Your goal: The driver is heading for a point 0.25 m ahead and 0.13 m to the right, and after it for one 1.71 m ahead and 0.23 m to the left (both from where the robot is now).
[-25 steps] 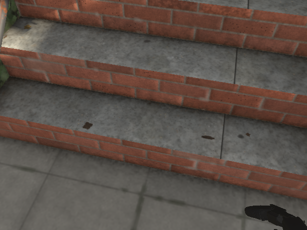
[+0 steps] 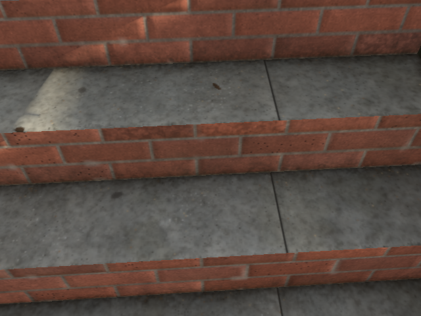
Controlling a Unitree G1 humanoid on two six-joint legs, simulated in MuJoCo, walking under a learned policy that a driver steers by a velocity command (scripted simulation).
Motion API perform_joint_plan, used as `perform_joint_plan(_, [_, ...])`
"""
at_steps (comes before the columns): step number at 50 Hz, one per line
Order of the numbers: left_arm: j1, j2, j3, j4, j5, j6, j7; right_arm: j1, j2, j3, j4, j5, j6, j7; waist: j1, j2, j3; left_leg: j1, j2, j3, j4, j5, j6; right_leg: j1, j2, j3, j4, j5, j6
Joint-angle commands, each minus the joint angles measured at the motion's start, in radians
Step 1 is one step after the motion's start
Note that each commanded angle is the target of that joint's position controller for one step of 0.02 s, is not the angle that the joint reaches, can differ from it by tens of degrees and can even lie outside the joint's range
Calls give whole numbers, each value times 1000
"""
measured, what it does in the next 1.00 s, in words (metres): climbs, turning left: right foot, then left foot 0.20 m higher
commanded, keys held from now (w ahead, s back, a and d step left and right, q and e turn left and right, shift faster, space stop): w+e+shift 0.06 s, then e+shift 0.10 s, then q+shift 0.84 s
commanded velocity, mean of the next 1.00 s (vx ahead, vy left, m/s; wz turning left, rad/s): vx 0.29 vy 0.00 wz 0.27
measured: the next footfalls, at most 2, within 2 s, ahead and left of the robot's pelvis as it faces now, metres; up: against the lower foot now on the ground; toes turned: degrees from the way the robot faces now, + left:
right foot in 0.02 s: +0.13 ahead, -0.05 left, +0.00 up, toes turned -8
left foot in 0.36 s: +0.39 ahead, +0.12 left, +0.20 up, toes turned -21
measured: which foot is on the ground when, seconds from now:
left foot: down 0.00-0.02, up 0.04-0.34, down 0.36-0.84, up 0.86-1.00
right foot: up 0.00-0.00, down 0.02-0.30, up 0.32-0.82, down 0.84-1.00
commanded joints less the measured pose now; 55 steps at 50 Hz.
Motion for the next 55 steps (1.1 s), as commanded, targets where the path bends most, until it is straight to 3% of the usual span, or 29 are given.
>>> perform_joint_plan(1, [561, 173, 77, 86, 9, -14, 17, -357, -267, -55, -206, 26, 20, -10, 390, 28, -224, -343, 205, -34, 892, 1536, 3, 675, 82, -36, -324, 116, -103])
perform_joint_plan(2, [567, 199, 105, 113, -34, -13, 23, -510, -180, -42, -216, 12, 26, 20, 416, -270, -38, -728, -32, -32, 1401, 168, -3, 762, 10, 89, -580, 316, -141])
perform_joint_plan(3, [447, 301, 109, 124, 10, -4, 21, -357, -39, 7, -338, -34, -5, 15, 109, -263, 24, -1120, -30, -192, 1624, -30, -44, 858, -130, 387, -300, 961, -192])
perform_joint_plan(4, [464, 274, 104, 97, 21, 2, 31, -324, -10, 28, -374, -37, -14, 11, 97, -66, -159, -1201, 1, -321, 1694, -15, -38, 991, -226, 564, -363, 901, -243])
perform_joint_plan(7, [321, 199, 72, 48, 8, 1, 50, -371, -9, 52, -469, -73, 19, 16, -32, 105, 37, -1326, 57, -330, 1776, -140, -11, 557, -234, 610, -524, 387, -146])
perform_joint_plan(11, [344, 154, 52, 103, 15, -39, 36, -659, 67, 92, -689, -51, 65, -29, -23, 6, 138, -1402, 105, -257, 1618, -408, 47, 304, -153, 336, -696, 378, -6])
perform_joint_plan(13, [262, 128, 45, 77, -32, -9, 45, -497, 56, 105, -650, -25, 66, -19, -84, 59, -63, -686, 64, -113, 979, -174, 69, 111, -41, 134, -813, 940, -6])
perform_joint_plan(15, [156, 379, 126, 29, -94, -70, 17, -47, -41, 40, -473, 27, 95, -49, -275, -157, -492, -235, -23, -187, 875, 51, 46, 413, -194, 181, -451, 1852, -15])
perform_joint_plan(16, [206, 332, 139, 14, -121, -68, 5, 43, -127, -2, -405, -6, 89, -39, -281, 66, -654, -113, 37, -471, 574, -8, 169, 499, -124, 239, 17, 1777, 68])
perform_joint_plan(17, [248, 279, 119, -11, -79, -65, -27, 37, -179, -19, -340, 7, 99, -44, -239, 458, -736, 14, 170, -843, 255, 243, 293, 360, 78, 201, 496, 614, 113])
perform_joint_plan(18, [183, 177, 87, -46, 23, -78, -46, 15, -220, -59, -235, 62, 131, -55, -184, 667, -638, 69, 166, -981, 169, 712, 305, 81, 214, 207, 1009, -139, 180])
perform_joint_plan(19, [58, 58, 62, -89, 93, -79, -30, 15, -185, -63, -182, 79, 137, -51, -132, 251, -387, -22, 84, -742, 282, 1118, 279, -174, 173, 261, 1242, -252, 164])
perform_joint_plan(20, [282, 100, 47, -94, -29, 14, -71, 227, -123, -27, -162, -77, 158, 31, -153, -118, -325, 145, 291, -977, 202, 1555, 394, -604, 288, 537, 1237, -177, 113])
perform_joint_plan(21, [83, 145, 38, -201, -29, 30, -65, 157, -91, -31, -142, -53, 130, 56, -188, -61, -244, 164, 317, -977, 291, 1431, 383, -768, 224, 464, 1224, -311, 145])
perform_joint_plan(23, [-66, -8, -32, -314, 59, 42, -37, 148, 49, 6, -23, -52, 113, 61, -43, 50, -209, -8, 217, -750, 217, 1105, 281, -831, 129, 342, 1226, -419, 76])
perform_joint_plan(25, [-62, -42, -58, -341, 28, 28, 1, 43, 97, 36, -31, -121, 109, 69, 53, 22, -140, -427, 60, -530, 94, 764, 184, -622, 37, 223, 951, -310, 16])
perform_joint_plan(28, [-54, -28, -72, -368, -17, 16, -28, 91, -29, 13, -81, -94, 53, 42, 41, 122, -158, -599, 25, -605, -24, 688, 183, -465, 77, 129, 1216, -289, 134])
perform_joint_plan(31, [-174, 10, -63, -390, -13, 35, -19, 272, -67, 31, -65, -128, 55, 62, -22, 80, -48, -560, 32, -742, 21, 397, 191, -699, 64, 189, 1171, -204, 185])
perform_joint_plan(34, [-229, -29, -48, -428, 43, 63, -1, 240, -156, 9, -121, -37, 31, 71, 4, 147, -68, -555, 121, -1031, -28, 190, 271, -784, 37, 120, 1184, -348, 217])
perform_joint_plan(39, [-380, -91, -51, -438, 52, 79, 12, 327, -141, 1, -110, 3, 33, 60, -71, 212, -93, -379, 206, -1036, -185, 123, 185, -556, 7, 107, 675, -672, 190])
perform_joint_plan(41, [-302, -15, -4, -452, 16, 58, -4, 126, -277, -47, -184, 27, 29, 80, 58, 346, -124, -540, 179, -943, -195, 938, 215, -124, 98, -33, 550, -663, 179])
perform_joint_plan(42, [-152, 73, 27, -395, -12, 40, 7, 46, -288, -69, -219, -5, 4, 88, 89, 276, -284, -505, 136, -877, -21, 1419, 190, 115, 117, 81, 372, -447, 128])
perform_joint_plan(43, [46, 114, 43, -339, 9, 45, 26, 58, -136, -56, -269, -30, -6, 99, 132, -53, -574, -675, -31, -771, 331, 1224, 100, 481, -65, 563, 85, -157, -101])
perform_joint_plan(44, [241, 201, 69, -288, 58, 63, 32, 78, 0, -32, -256, -40, 11, 118, 187, -380, -576, -1033, -231, -755, 788, 43, -31, 649, -394, 1228, -287, -80, -373])
perform_joint_plan(45, [255, 293, 84, -270, 70, 31, 25, 12, -87, -62, -225, 2, 10, 141, 184, -283, -308, -1166, -172, -768, 1431, 107, -74, 374, -449, 1412, -383, -203, -347])
perform_joint_plan(47, [4, 116, 44, -165, 17, -41, -2, -65, -100, -65, -207, 32, 28, 91, -3, -139, -101, -1200, -24, -562, 1537, 201, -27, 59, -379, 913, -302, -547, -190])
perform_joint_plan(49, [-71, -134, -8, -112, -36, -71, 43, -136, -43, -23, -228, -42, 58, 54, -39, 75, -113, -1014, 86, -459, 1274, 87, -7, -20, -304, 496, -216, -484, -27])
perform_joint_plan(52, [-111, -33, 26, -109, -24, -92, 123, -194, -38, -4, -252, -21, 58, 124, -37, -26, -142, -938, 75, -387, 1385, 76, -6, 0, -238, 266, -213, -127, 6])
perform_joint_plan(55, [-76, 54, 36, -119, 10, -89, 126, -278, -98, -1, -288, -12, 40, 157, -5, 4, -140, -953, 83, -401, 1341, 144, 27, 85, -258, 129, -194, -183, 45])
Velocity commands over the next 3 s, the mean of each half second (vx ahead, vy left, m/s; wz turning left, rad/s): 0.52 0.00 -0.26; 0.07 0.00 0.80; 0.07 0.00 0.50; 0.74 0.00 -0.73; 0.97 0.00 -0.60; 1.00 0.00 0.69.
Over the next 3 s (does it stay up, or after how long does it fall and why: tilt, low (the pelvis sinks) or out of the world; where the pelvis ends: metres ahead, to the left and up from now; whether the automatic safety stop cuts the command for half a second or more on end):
stays up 0.91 -0.33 0.62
